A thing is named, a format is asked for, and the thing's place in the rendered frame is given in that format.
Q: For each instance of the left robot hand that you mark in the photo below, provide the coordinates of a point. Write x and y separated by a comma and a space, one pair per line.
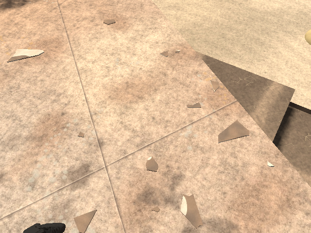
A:
55, 227

